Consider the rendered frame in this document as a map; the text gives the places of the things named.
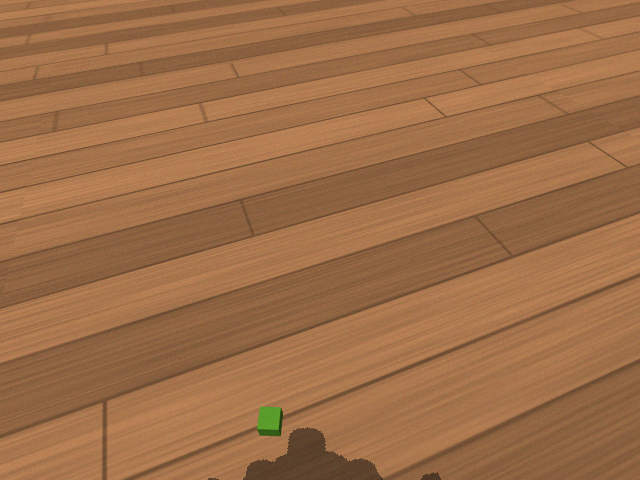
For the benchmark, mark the cube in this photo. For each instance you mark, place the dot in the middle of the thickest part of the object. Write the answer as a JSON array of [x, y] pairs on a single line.
[[270, 421]]

